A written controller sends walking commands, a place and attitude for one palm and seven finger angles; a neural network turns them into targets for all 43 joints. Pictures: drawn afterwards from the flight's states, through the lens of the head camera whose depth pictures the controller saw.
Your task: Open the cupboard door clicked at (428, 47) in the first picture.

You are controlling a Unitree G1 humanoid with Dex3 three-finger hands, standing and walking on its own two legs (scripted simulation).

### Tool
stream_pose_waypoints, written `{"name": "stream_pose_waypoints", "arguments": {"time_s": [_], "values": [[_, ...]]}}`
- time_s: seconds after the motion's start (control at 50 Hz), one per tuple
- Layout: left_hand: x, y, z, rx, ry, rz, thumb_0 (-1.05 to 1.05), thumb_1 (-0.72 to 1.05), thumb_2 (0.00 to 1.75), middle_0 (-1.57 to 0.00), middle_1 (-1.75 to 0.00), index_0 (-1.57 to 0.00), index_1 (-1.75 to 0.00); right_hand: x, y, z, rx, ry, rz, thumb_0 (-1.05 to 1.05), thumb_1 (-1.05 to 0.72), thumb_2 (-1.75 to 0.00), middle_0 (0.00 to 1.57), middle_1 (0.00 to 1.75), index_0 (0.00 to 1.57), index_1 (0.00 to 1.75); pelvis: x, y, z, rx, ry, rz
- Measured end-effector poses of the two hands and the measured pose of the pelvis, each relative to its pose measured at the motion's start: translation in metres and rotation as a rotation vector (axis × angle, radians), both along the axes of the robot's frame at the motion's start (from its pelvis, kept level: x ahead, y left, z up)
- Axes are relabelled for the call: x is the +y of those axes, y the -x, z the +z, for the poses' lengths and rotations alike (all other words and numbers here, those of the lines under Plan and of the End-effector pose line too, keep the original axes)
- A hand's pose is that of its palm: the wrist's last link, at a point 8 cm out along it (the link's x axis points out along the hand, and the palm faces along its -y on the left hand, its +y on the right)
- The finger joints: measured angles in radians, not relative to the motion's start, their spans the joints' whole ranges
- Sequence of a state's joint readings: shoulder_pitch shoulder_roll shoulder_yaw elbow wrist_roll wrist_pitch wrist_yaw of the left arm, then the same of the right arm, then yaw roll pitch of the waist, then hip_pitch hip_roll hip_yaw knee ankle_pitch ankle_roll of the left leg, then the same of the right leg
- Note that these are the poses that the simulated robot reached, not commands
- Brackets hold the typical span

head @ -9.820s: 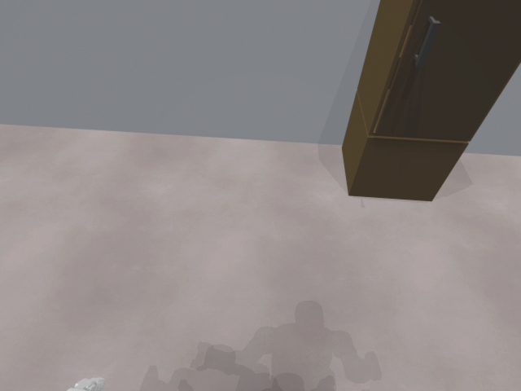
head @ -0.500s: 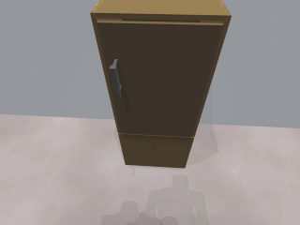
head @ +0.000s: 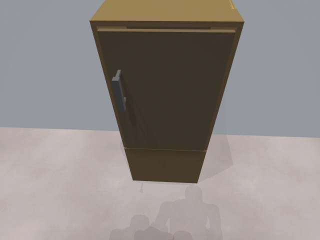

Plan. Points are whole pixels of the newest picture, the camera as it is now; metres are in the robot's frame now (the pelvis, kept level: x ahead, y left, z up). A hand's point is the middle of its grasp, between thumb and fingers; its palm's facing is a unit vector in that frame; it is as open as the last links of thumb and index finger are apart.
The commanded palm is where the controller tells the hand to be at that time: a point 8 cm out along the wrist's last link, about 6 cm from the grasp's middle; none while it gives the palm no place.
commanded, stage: raise the hand with hooked fingers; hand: left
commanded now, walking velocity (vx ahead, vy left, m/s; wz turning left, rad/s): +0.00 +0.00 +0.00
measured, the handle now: (120, 91) +0.57 +0.17 +0.05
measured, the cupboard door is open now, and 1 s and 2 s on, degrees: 0 0 0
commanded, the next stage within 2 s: none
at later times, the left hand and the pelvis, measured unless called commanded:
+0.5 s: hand (83, 235) +0.15 +0.20 -0.05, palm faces +0.08 -1.00 +0.01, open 8.9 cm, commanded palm +0.14 +0.26 -0.03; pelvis -0.03 +0.00 -0.08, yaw +2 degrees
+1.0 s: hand (64, 201) +0.21 +0.25 +0.00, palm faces +0.01 -1.00 -0.06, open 11.9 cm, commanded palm +0.18 +0.31 +0.01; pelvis -0.02 +0.03 -0.06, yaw +1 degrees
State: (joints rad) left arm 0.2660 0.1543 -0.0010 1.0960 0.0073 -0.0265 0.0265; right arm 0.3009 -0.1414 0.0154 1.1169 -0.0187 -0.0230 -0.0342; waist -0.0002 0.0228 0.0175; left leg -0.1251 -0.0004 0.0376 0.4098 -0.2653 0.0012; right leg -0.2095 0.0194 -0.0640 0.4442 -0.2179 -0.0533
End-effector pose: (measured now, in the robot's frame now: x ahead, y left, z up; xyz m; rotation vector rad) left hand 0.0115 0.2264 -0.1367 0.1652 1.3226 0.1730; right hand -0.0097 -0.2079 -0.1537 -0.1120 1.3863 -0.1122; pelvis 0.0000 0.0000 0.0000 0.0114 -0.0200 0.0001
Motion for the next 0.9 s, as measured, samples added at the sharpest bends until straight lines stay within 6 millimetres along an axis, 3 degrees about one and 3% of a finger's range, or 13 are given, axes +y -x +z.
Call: {"name": "stream_pose_waypoints", "arguments": {"time_s": [0.06, 0.12, 0.18, 0.22, 0.26, 0.34, 0.44, 0.48, 0.54, 0.68, 0.8, 0.9], "values": [[0.001, -0.006, 0.004, -0.05, 0.003, 0.054, 0.01, 0.93, 0.9, -0.2, -0.3, -0.2, -0.3, -0.007, -0.008, 0.002, -0.032, 0.02, -0.001, 0.01, -0.91, -0.9, 0.2, 0.3, 0.2, 0.3, 0.0, 0.001, -0.001, 0.003, 0.007, -0.003], [0.011, -0.059, 0.052, -0.442, -0.035, 0.113, 0.02, 0.92, 0.9, -0.21, -0.31, -0.21, -0.31, -0.023, -0.037, 0.014, -0.246, 0.087, 0.001, 0.02, -0.92, -0.9, 0.2, 0.3, 0.2, 0.3, 0.002, 0.003, -0.004, 0.007, 0.0, 0.008], [0.015, -0.112, 0.1, -0.815, -0.026, 0.101, 0.02, 0.89, 0.88, -0.21, -0.33, -0.21, -0.32, -0.038, -0.079, 0.027, -0.464, 0.129, 0.032, 0.02, -0.92, -0.9, 0.2, 0.3, 0.2, 0.3, 0.004, 0.01, -0.01, 0.041, -0.001, 0.037], [0.016, -0.14, 0.121, -1.032, 0.009, 0.051, 0.01, 0.85, 0.87, -0.21, -0.35, -0.21, -0.34, -0.046, -0.109, 0.039, -0.603, 0.149, 0.06, 0.02, -0.92, -0.9, 0.2, 0.3, 0.2, 0.3, 0.004, 0.015, -0.019, 0.082, -0.004, 0.034], [0.012, -0.154, 0.133, -1.215, 0.059, -0.024, 0.01, 0.82, 0.86, -0.21, -0.37, -0.21, -0.36, -0.052, -0.139, 0.05, -0.73, 0.166, 0.093, 0.02, -0.91, -0.9, 0.2, 0.3, 0.2, 0.3, 0.002, 0.019, -0.031, 0.125, -0.009, 0.021], [0.005, -0.151, 0.124, -1.382, 0.153, -0.204, 0.0, 0.73, 0.82, -0.21, -0.42, -0.21, -0.41, -0.056, -0.187, 0.068, -0.922, 0.19, 0.162, 0.01, -0.91, -0.9, 0.2, 0.3, 0.2, 0.3, 0.0, 0.026, -0.059, 0.186, -0.013, 0.008], [0.016, -0.124, 0.085, -1.247, 0.2, -0.142, 0.0, 0.61, 0.78, -0.23, -0.49, -0.23, -0.49, -0.04, -0.222, 0.071, -1.002, 0.187, 0.215, 0.01, -0.91, -0.9, 0.19, 0.3, 0.2, 0.3, 0.001, 0.027, -0.079, 0.214, 0.001, 0.019], [0.024, -0.114, 0.082, -1.216, 0.161, -0.097, 0.01, 0.56, 0.76, -0.23, -0.52, -0.23, -0.52, -0.028, -0.225, 0.065, -0.99, 0.168, 0.23, 0.01, -0.91, -0.9, 0.19, 0.3, 0.2, 0.3, 0.003, 0.026, -0.082, 0.216, 0.016, 0.027], [0.033, -0.112, 0.093, -1.247, 0.102, -0.098, 0.01, 0.49, 0.73, -0.23, -0.57, -0.23, -0.56, -0.007, -0.22, 0.049, -0.932, 0.129, 0.262, 0.01, -0.91, -0.9, 0.19, 0.3, 0.2, 0.3, 0.004, 0.027, -0.084, 0.22, 0.038, 0.042], [0.044, -0.148, 0.116, -1.285, 0.131, -0.217, 0.01, 0.33, 0.66, -0.24, -0.67, -0.24, -0.66, 0.026, -0.173, 0.008, -0.74, 0.027, 0.226, 0.01, -0.9, -0.9, 0.2, 0.3, 0.21, 0.3, 0.011, 0.03, -0.079, 0.228, 0.061, 0.051], [0.06, -0.167, 0.124, -1.221, 0.15, -0.197, 0.0, 0.19, 0.6, -0.25, -0.76, -0.25, -0.75, 0.021, -0.133, 0.007, -0.65, 0.044, 0.141, 0.02, -0.9, -0.89, 0.2, 0.3, 0.21, 0.3, 0.019, 0.027, -0.066, 0.224, 0.05, 0.032], [0.072, -0.171, 0.136, -1.259, 0.119, -0.187, 0.0, 0.07, 0.55, -0.26, -0.83, -0.26, -0.83, 0.002, -0.122, 0.018, -0.642, 0.111, 0.13, 0.02, -0.9, -0.89, 0.2, 0.3, 0.21, 0.3, 0.025, 0.024, -0.06, 0.216, 0.048, 0.027]]}}
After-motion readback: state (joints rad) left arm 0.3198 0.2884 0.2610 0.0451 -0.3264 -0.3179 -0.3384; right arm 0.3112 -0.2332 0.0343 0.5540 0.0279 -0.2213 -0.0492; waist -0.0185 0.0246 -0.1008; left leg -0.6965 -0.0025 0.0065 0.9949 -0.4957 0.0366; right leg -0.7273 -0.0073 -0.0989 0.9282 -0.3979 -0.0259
